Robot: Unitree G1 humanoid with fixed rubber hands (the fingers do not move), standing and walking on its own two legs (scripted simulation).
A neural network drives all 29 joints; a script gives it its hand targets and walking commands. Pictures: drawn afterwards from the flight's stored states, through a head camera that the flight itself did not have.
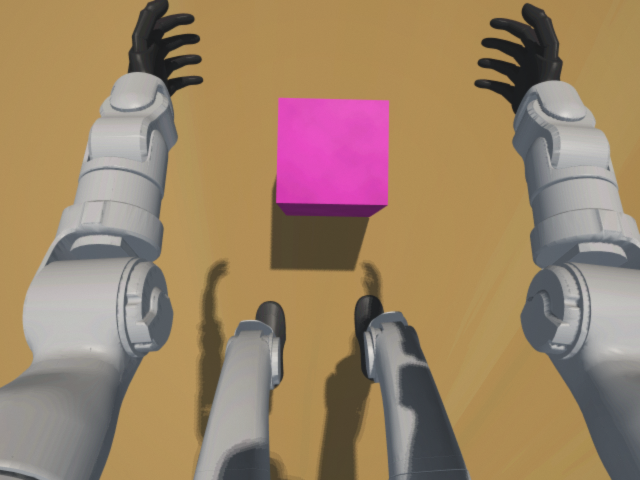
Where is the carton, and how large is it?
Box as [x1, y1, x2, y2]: [276, 98, 388, 216]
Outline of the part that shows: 278,98 276,202 286,214 370,216 387,204 388,100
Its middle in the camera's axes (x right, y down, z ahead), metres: +0.02 -0.16 +0.86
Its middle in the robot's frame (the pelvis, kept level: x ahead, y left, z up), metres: +0.54 -0.04 -0.53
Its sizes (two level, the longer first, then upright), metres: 0.210 0.200 0.250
